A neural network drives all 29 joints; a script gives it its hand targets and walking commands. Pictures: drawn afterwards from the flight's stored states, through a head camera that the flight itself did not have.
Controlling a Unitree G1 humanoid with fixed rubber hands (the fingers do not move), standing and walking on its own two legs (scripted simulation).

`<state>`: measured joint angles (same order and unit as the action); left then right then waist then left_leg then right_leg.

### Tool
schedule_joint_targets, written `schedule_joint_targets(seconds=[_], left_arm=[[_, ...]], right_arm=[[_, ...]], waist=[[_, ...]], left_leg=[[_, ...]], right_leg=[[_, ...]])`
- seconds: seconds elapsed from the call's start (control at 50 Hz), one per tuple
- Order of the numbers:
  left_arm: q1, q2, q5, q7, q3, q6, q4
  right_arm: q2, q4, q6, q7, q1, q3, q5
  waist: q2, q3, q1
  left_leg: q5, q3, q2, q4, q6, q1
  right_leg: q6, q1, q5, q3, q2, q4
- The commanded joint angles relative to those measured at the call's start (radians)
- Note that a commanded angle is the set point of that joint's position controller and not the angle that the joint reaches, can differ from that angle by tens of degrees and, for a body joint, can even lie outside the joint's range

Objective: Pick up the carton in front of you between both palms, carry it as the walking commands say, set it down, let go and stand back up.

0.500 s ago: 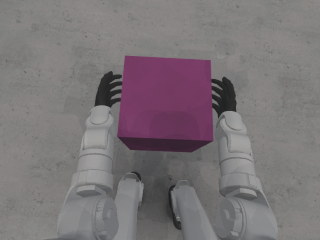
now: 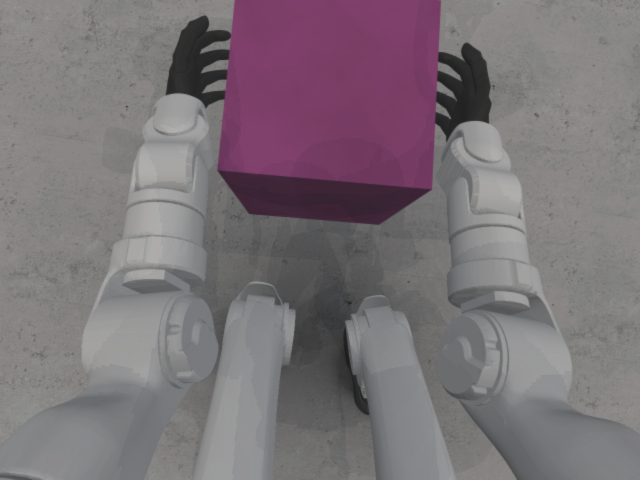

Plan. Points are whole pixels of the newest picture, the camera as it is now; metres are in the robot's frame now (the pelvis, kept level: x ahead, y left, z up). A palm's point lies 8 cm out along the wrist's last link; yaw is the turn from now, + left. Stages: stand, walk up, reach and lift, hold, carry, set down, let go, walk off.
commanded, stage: set down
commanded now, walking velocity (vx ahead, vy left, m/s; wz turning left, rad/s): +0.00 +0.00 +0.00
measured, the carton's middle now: (324, 130) +0.51 +0.03 -0.21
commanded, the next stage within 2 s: none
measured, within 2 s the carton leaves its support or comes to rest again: rests again in 1.42 s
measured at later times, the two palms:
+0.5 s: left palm (208, 113) +0.53 +0.20 -0.27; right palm (410, 137) +0.53 -0.10 -0.27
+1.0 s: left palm (209, 108) +0.54 +0.20 -0.29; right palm (406, 134) +0.54 -0.10 -0.29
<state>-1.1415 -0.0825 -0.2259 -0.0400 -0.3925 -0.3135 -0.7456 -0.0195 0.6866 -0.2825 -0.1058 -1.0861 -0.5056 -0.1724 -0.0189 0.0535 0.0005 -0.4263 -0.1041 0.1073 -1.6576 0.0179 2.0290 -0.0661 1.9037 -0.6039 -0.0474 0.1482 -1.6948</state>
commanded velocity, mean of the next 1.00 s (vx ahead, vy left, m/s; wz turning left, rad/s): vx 0.00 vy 0.00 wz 0.00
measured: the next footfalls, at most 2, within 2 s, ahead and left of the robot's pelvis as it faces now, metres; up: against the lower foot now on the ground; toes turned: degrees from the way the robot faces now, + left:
none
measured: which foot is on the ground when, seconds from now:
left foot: down 0.00-1.00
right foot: down 0.00-1.00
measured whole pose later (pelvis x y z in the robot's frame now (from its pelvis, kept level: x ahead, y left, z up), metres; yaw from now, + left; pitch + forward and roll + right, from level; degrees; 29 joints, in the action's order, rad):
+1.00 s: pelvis -0.02 +0.00 -0.13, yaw -4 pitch +36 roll -3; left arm -1.53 -0.33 -0.16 0.07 -0.41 -0.25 -1.00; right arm 0.10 0.90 -0.23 -0.13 -1.49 -0.42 -0.09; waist -0.03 -0.39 0.06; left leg -0.53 -0.04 0.03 -2.14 0.01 2.25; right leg -0.08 2.15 -0.68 -0.03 0.21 -2.18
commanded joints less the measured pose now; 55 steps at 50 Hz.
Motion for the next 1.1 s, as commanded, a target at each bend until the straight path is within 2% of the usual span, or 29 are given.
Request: schedule_joint_targets(seconds=[0.0,0.04,0.06,0.14,0.16,0.24,0.28,0.3,0.32,0.34,0.36,0.44,0.46,0.48,0.5,0.54,0.56,0.58,0.62,0.66,0.7,0.74,0.9,0.94,0.98,1.0,1.02,1.04,1.08], left_arm=[[-0.612,0.947,0.141,0.196,0.494,0.031,0.004],[-0.596,0.914,0.094,0.196,0.420,0.015,-0.065],[-0.646,0.917,0.115,0.192,0.446,0.028,0.018],[-0.706,0.870,0.171,0.212,0.461,0.014,-0.034],[-0.637,0.868,0.124,0.224,0.412,-0.011,-0.119],[-0.719,0.836,0.143,0.222,0.420,0.018,-0.088],[-0.787,0.745,0.157,0.232,0.424,0.032,-0.058],[-0.789,0.765,0.162,0.235,0.430,0.035,-0.075],[-0.783,0.754,0.183,0.236,0.447,0.035,-0.074],[-0.752,0.736,0.170,0.231,0.405,0.040,-0.124],[-0.786,0.755,0.197,0.232,0.456,0.048,-0.085],[-0.860,0.737,0.245,0.241,0.480,0.066,-0.076],[-0.851,0.700,0.216,0.244,0.478,0.065,-0.053],[-0.843,0.661,0.222,0.247,0.433,0.070,-0.071],[-0.849,0.634,0.236,0.256,0.447,0.068,-0.071],[-0.902,0.668,0.284,0.261,0.440,0.084,-0.042],[-0.870,0.644,0.280,0.259,0.459,0.083,-0.085],[-0.840,0.600,0.273,0.263,0.410,0.078,-0.129],[-0.894,0.600,0.276,0.258,0.418,0.089,-0.134],[-0.818,0.608,0.251,0.273,0.386,0.076,-0.201],[-0.807,0.606,0.223,0.297,0.367,0.068,-0.208],[-0.826,0.627,0.209,0.300,0.361,0.076,-0.180],[-0.803,0.539,0.148,0.325,0.276,0.049,-0.297],[-0.805,0.512,0.153,0.329,0.246,0.052,-0.261],[-0.744,0.502,0.105,0.331,0.212,0.039,-0.332],[-0.734,0.444,0.108,0.326,0.201,0.034,-0.345],[-0.747,0.479,0.117,0.332,0.213,0.034,-0.337],[-0.717,0.449,0.088,0.337,0.206,0.035,-0.323],[-0.691,0.451,0.072,0.334,0.160,0.032,-0.351]], right_arm=[[-0.901,-0.016,0.022,0.248,-0.704,0.527,0.145],[-0.876,0.006,0.016,0.242,-0.725,0.515,0.153],[-0.888,-0.017,0.015,0.249,-0.755,0.522,0.155],[-0.806,-0.012,0.019,0.235,-0.866,0.517,0.160],[-0.801,0.037,0.008,0.232,-0.816,0.461,0.146],[-0.842,0.102,0.005,0.233,-0.840,0.458,0.144],[-0.792,0.068,0.026,0.220,-0.860,0.478,0.190],[-0.801,0.064,0.024,0.217,-0.894,0.494,0.194],[-0.771,0.035,0.035,0.205,-0.939,0.500,0.214],[-0.779,0.024,0.044,0.192,-0.979,0.548,0.228],[-0.782,0.002,0.050,0.191,-0.944,0.558,0.226],[-0.774,0.018,0.060,0.165,-0.988,0.583,0.265],[-0.795,0.035,0.060,0.174,-0.950,0.564,0.262],[-0.754,0.054,0.055,0.169,-0.998,0.592,0.251],[-0.742,0.015,0.063,0.165,-1.000,0.591,0.281],[-0.769,-0.002,0.073,0.150,-1.058,0.644,0.300],[-0.750,-0.033,0.077,0.145,-1.069,0.625,0.299],[-0.719,-0.022,0.077,0.139,-1.089,0.641,0.311],[-0.758,-0.003,0.073,0.127,-1.040,0.641,0.295],[-0.708,0.088,0.066,0.135,-1.012,0.583,0.269],[-0.704,0.142,0.057,0.155,-0.888,0.511,0.215],[-0.740,0.119,0.065,0.172,-0.922,0.514,0.244],[-0.629,0.207,0.046,0.183,-0.936,0.418,0.158],[-0.596,0.211,0.046,0.181,-0.910,0.407,0.154],[-0.614,0.282,0.027,0.187,-0.848,0.346,0.108],[-0.583,0.254,0.023,0.183,-0.876,0.364,0.121],[-0.554,0.267,0.034,0.184,-0.863,0.342,0.094],[-0.568,0.291,0.029,0.193,-0.826,0.341,0.095],[-0.541,0.316,0.026,0.194,-0.834,0.329,0.099]], waist=[[0.112,1.162,0.006],[0.135,1.109,0.047],[0.091,1.139,0.056],[0.085,1.092,-0.015],[0.137,0.990,0.012],[0.088,1.040,0.009],[0.120,1.053,0.049],[0.075,1.028,0.034],[0.129,1.050,0.034],[0.057,1.050,0.092],[0.051,1.052,0.025],[0.051,1.127,0.056],[0.086,0.985,0.091],[-0.041,0.992,0.100],[0.000,0.943,0.118],[-0.108,1.029,0.126],[-0.080,0.989,0.111],[-0.097,0.949,0.173],[-0.134,0.937,0.131],[-0.078,0.825,0.143],[-0.038,0.730,0.107],[-0.016,0.773,0.130],[-0.052,0.499,0.094],[-0.061,0.487,0.120],[-0.060,0.408,0.087],[-0.094,0.383,0.114],[-0.046,0.369,0.060],[-0.034,0.368,0.104],[-0.055,0.342,0.114]], left_leg=[[0.419,0.096,0.029,0.038,0.019,-0.979],[0.373,0.118,0.023,-0.001,0.018,-0.943],[0.389,0.112,0.027,-0.018,0.010,-0.927],[0.280,0.099,0.014,-0.056,0.016,-0.860],[0.250,0.105,0.010,-0.052,0.013,-0.850],[0.276,0.102,0.010,-0.116,0.010,-0.827],[0.309,0.126,0.001,-0.160,0.012,-0.758],[0.350,0.110,-0.004,-0.178,0.002,-0.780],[0.346,0.137,-0.002,-0.202,0.014,-0.746],[0.341,0.119,0.003,-0.208,-0.002,-0.774],[0.392,0.121,-0.004,-0.243,0.005,-0.726],[0.415,0.136,-0.011,-0.301,-0.003,-0.740],[0.399,0.132,-0.012,-0.262,-0.004,-0.655],[0.417,0.126,-0.016,-0.301,-0.014,-0.607],[0.384,0.142,-0.014,-0.317,-0.013,-0.579],[0.420,0.134,-0.009,-0.322,-0.022,-0.567],[0.409,0.131,-0.010,-0.332,-0.023,-0.549],[0.426,0.132,-0.019,-0.357,-0.037,-0.562],[0.403,0.132,-0.021,-0.361,-0.037,-0.568],[0.382,0.121,-0.026,-0.365,-0.040,-0.541],[0.319,0.126,-0.030,-0.359,-0.027,-0.511],[0.367,0.127,-0.026,-0.364,-0.035,-0.566],[0.171,0.104,-0.029,-0.361,-0.050,-0.408],[0.133,0.125,-0.032,-0.366,-0.043,-0.326],[0.045,0.120,-0.028,-0.364,-0.052,-0.308],[0.031,0.101,-0.029,-0.342,-0.057,-0.314],[0.066,0.098,-0.032,-0.355,-0.044,-0.316],[0.091,0.118,-0.032,-0.356,-0.046,-0.310],[0.062,0.113,-0.030,-0.353,-0.051,-0.287]], right_leg=[[0.014,-0.200,0.319,0.112,0.053,0.107],[0.014,-0.132,0.267,0.109,0.048,0.086],[0.014,-0.149,0.270,0.109,0.046,0.072],[0.012,-0.124,0.225,0.151,0.041,-0.001],[0.023,-0.054,0.193,0.141,0.046,0.004],[0.019,-0.055,0.220,0.145,0.049,-0.066],[0.020,-0.089,0.253,0.131,0.042,-0.096],[0.008,-0.082,0.263,0.132,0.042,-0.103],[0.015,-0.111,0.276,0.130,0.046,-0.112],[0.002,-0.087,0.246,0.139,0.038,-0.138],[0.005,-0.138,0.316,0.133,0.041,-0.141],[0.011,-0.154,0.332,0.119,0.047,-0.185],[0.023,-0.079,0.312,0.114,0.047,-0.206],[0.009,-0.151,0.333,0.107,0.034,-0.220],[0.015,-0.144,0.317,0.103,0.038,-0.224],[0.014,-0.287,0.400,0.095,0.041,-0.247],[0.009,-0.258,0.397,0.101,0.038,-0.257],[0.002,-0.202,0.382,0.091,0.022,-0.258],[0.000,-0.209,0.369,0.095,0.039,-0.255],[0.010,-0.160,0.322,0.095,0.027,-0.265],[0.025,-0.084,0.261,0.106,0.036,-0.260],[0.028,-0.037,0.270,0.109,0.048,-0.285],[0.041,0.057,0.113,0.111,0.037,-0.265],[0.051,-0.019,0.121,0.076,0.029,-0.265],[0.050,0.015,0.048,0.088,0.038,-0.255],[0.042,0.033,0.033,0.105,0.027,-0.278],[0.052,0.016,0.073,0.103,0.035,-0.267],[0.051,0.029,0.087,0.086,0.034,-0.272],[0.050,0.028,0.069,0.090,0.027,-0.267]])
